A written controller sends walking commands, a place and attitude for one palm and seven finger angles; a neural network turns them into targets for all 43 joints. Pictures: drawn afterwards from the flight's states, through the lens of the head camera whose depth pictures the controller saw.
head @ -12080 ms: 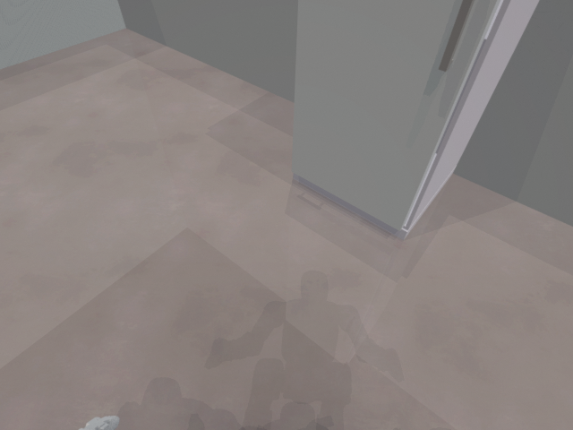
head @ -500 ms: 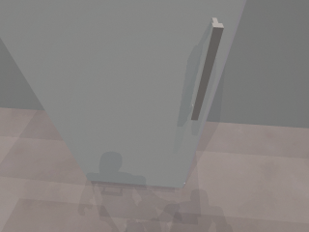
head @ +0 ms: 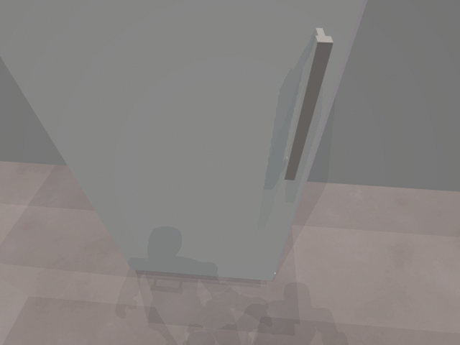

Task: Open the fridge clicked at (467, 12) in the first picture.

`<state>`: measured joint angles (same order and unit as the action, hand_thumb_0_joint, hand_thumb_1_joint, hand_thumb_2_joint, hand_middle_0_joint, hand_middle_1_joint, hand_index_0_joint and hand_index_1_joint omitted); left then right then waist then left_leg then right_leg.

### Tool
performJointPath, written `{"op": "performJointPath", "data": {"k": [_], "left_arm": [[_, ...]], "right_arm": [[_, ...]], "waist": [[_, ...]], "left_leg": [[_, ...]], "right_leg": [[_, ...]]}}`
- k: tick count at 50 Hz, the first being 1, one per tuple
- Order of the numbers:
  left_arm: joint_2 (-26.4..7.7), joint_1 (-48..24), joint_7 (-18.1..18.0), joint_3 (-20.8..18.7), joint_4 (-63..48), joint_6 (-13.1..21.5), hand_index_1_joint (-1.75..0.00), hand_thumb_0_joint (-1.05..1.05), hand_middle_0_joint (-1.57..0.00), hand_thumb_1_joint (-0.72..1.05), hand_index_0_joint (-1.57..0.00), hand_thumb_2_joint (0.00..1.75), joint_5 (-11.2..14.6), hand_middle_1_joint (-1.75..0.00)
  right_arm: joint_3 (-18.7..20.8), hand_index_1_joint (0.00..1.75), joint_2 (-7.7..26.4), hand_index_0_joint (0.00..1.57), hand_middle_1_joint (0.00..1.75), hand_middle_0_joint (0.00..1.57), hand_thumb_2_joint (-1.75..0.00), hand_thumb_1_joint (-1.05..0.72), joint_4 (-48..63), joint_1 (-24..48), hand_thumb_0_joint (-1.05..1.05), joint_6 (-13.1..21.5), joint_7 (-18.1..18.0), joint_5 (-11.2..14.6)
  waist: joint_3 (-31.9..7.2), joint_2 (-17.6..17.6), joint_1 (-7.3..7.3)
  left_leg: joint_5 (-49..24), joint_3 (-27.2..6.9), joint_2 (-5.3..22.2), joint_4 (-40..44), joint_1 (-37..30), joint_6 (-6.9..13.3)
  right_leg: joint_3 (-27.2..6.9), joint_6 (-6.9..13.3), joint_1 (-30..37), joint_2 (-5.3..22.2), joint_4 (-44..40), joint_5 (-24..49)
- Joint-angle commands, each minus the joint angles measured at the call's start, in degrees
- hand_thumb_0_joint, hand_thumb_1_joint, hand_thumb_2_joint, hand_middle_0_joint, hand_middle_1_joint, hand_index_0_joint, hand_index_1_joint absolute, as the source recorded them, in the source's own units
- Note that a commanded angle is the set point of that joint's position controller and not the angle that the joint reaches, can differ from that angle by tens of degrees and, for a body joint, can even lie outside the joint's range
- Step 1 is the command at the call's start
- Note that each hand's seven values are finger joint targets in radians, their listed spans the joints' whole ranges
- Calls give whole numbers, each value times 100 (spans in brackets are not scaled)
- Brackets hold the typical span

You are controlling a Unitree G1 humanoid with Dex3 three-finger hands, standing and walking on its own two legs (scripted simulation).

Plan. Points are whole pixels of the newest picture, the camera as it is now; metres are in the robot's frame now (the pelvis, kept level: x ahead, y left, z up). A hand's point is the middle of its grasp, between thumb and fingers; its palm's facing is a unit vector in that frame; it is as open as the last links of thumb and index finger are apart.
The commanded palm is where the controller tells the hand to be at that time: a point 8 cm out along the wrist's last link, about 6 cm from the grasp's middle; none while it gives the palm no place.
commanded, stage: look again from close up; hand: right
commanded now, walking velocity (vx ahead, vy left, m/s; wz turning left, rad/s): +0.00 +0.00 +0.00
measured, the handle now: (301, 116) +0.47 -0.10 +0.17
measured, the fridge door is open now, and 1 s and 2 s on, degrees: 0 0 0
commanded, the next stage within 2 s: raise the hand to about handle height in 0.60 s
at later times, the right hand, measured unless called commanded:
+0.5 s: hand out of the picture +0.07 -0.24 -0.16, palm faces -0.02 +0.94 -0.33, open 7.4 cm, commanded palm none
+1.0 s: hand (385, 333) +0.17 -0.23 -0.01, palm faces +0.05 +0.99 -0.09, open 8.0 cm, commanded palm +0.11 -0.29 -0.03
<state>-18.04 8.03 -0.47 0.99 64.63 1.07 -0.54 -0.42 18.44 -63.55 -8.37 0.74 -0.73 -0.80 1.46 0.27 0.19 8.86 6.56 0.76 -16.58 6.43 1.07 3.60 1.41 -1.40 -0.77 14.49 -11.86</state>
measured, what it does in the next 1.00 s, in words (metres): lowers itself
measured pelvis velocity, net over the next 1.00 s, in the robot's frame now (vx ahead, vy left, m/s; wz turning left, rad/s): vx -0.04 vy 0.01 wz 0.02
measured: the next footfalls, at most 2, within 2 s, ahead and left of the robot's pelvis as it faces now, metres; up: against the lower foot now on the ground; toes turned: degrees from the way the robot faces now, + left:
none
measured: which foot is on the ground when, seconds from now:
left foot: down 0.00-1.00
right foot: down 0.00-1.00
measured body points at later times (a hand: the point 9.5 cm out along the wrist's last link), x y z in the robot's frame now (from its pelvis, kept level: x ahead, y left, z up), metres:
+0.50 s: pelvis +0.00 +0.00 +0.00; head +0.01 +0.00 +0.45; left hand +0.07 +0.29 -0.14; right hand +0.07 -0.29 -0.14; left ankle +0.00 +0.10 -0.75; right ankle -0.04 -0.10 -0.75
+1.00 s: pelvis -0.04 +0.01 -0.06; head -0.01 +0.01 +0.39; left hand +0.15 +0.25 -0.12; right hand +0.16 -0.28 -0.01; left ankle +0.00 +0.10 -0.75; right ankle -0.04 -0.10 -0.75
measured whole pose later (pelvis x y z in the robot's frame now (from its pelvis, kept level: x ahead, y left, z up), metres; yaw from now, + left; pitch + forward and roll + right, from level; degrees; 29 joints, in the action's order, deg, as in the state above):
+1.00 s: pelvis -0.04 +0.01 -0.06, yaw +1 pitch +8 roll -1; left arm -13.7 11.0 1.4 -0.5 35.3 16.0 0.8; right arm 19.6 15.7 -18.9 -16.4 34.8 26.4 20.1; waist -5.0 1.9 1.0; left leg 21.3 5.0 2.3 -51.3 38.6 2.6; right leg 4.8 1.1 -33.3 0.3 50.6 -25.4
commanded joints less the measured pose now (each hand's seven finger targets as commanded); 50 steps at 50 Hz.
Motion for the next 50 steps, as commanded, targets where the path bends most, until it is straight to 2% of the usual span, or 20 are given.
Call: {"op": "performJointPath", "data": {"k": [1,5,6,16,34,35,36,37,38,39,40,41,42,43,45,46,47,48,49,50], "left_arm": [[-1116,-138,-55,-211,-284,123,-30,0,-20,90,-20,90,-10,-30],[-1177,-170,-53,-206,-287,130,-30,0,-20,90,-20,90,-11,-30],[-1141,-172,-52,-204,-291,124,-30,0,-20,90,-20,90,-8,-30],[-1172,-158,-58,-208,-296,135,-30,0,-20,90,-20,90,-12,-30],[-1200,-183,-50,-217,-294,133,-30,0,-20,90,-20,90,-7,-30],[-553,76,36,-143,-546,170,-30,0,-20,90,-20,90,42,-30],[-765,-92,-422,-585,-2166,522,-30,0,-20,90,-20,90,-10,-30],[-346,20,-537,-138,-2336,1003,-30,0,-20,90,-20,90,109,-30],[-527,379,-349,-357,-2451,1158,-30,0,-20,90,-20,90,72,-30],[-639,366,-238,-467,-2643,1249,-30,0,-20,90,-20,90,102,-30],[-599,318,-195,-631,-2800,1361,-30,0,-20,90,-20,90,76,-30],[-565,357,-123,-648,-2853,1420,-30,0,-20,90,-20,90,63,-30],[-573,296,-33,-625,-2893,1478,-30,0,-20,90,-20,90,97,-30],[-550,136,26,-625,-2989,1557,-30,0,-20,90,-20,90,106,-30],[-524,-44,141,-577,-3258,1717,-30,0,-20,90,-20,90,141,-30],[-591,28,199,-604,-3378,1784,-30,0,-20,90,-20,90,149,-30],[-658,-98,203,-583,-3658,1845,-30,0,-20,90,-20,90,144,-30],[-660,-106,161,-559,-3903,1863,-30,0,-20,90,-20,90,181,-30],[-648,-142,89,-524,-4089,1869,-30,0,-20,90,-20,90,244,-30],[-641,-117,12,-487,-4293,1861,-30,0,-20,90,-20,90,278,-30]], "right_arm": [[228,30,1126,20,30,20,-90,-90,318,143,0,139,-50,-12],[222,30,1148,20,30,20,-90,-90,315,164,0,136,-41,-4],[221,30,1149,20,30,20,-90,-90,316,145,0,137,-46,-9],[227,30,1168,20,30,20,-90,-90,308,150,0,142,-45,-7],[233,30,1178,20,30,20,-90,-90,307,196,0,141,-36,-7],[118,30,340,20,30,20,-90,-90,212,-470,0,250,-214,-15],[3283,32,3192,20,32,20,-89,-88,7051,3188,0,1143,-52,689],[1481,33,1375,20,33,20,-88,-85,6047,783,0,1112,63,654],[1885,34,825,21,34,21,-87,-83,5506,-419,0,955,141,963],[1604,36,610,21,36,21,-86,-81,6065,9,0,1175,316,1059],[1748,37,319,21,37,21,-85,-78,5629,-601,0,1470,546,1232],[1758,39,-44,21,39,21,-84,-76,4773,-1515,0,1751,805,1382],[1760,40,-181,21,40,21,-83,-74,4570,-1657,0,2191,1105,1566],[1861,42,-231,21,42,21,-82,-71,4442,-1835,0,2690,1428,1723],[2121,45,-32,22,45,22,-80,-67,4448,-1902,0,3581,2194,1995],[2503,47,395,22,47,22,-79,-64,4527,-1719,0,3914,2592,2091],[2659,48,684,22,48,22,-78,-62,4814,-1487,0,4025,2965,2225],[2852,50,887,22,50,22,-77,-60,4844,-1432,0,3861,3195,2378],[2961,51,998,22,51,22,-76,-57,5006,-1169,0,3648,3346,2577],[2997,53,1055,22,53,22,-75,-55,5429,-877,0,3407,3421,2763]], "waist": [[-255,9,8],[-246,-97,13],[-207,-11,20],[-310,-44,14],[-245,-42,7],[-155,-473,-42],[-2106,-2337,-137],[-1957,-2062,255],[-1548,-762,96],[-1112,-52,-79],[-799,545,61],[-98,870,74],[1,1073,146],[56,1023,247],[-399,365,373],[-739,-77,410],[-1244,-121,425],[-1595,83,447],[-1691,468,421],[-1801,388,412]], "left_leg": [[-1108,-840,861,185,-359,38],[-1017,-851,868,207,-346,36],[-1060,-850,861,200,-315,36],[-1242,-826,873,173,-400,43],[-990,-857,870,245,-360,31],[-1852,-930,950,-443,-48,-101],[-2638,-614,99,-694,-607,10],[-1828,-265,126,-818,-600,390],[-1331,-214,6,-868,-136,284],[-1326,-207,-58,-972,334,216],[-1157,-132,-60,-1108,648,132],[-942,-68,-90,-1242,1062,132],[-500,-64,-71,-1577,1526,100],[9,-101,-52,-1940,1957,107],[788,-315,21,-2616,2523,172],[790,-499,59,-2942,2557,239],[956,-658,117,-3094,2544,223],[1248,-777,127,-3127,2520,173],[1886,-989,151,-2946,2493,87],[2154,-1124,167,-2811,2315,48]], "right_leg": [[-719,-8,-304,948,-197,1209],[-707,-14,-300,944,-236,1154],[-718,-4,-296,945,-208,1181],[-712,-14,-240,953,-190,1374],[-733,-15,-286,936,-255,1114],[-268,-92,-750,1034,737,1185],[-310,-332,762,-110,969,2460],[-115,-570,644,59,702,3858],[-324,-422,305,313,885,4062],[-481,-301,-179,298,1118,3369],[-423,-232,-729,279,1293,2592],[-404,-212,-1347,169,1463,1784],[-414,-184,-1962,80,1751,998],[-375,-197,-2532,41,2068,389],[-299,-255,-3338,-79,2733,-393],[-282,-276,-3491,-105,3049,-421],[-272,-243,-3697,-120,3277,-500],[-258,-186,-3822,-110,3377,-657],[-228,-137,-4074,-129,3478,-1013],[-225,-93,-4119,-126,3491,-1083]]}}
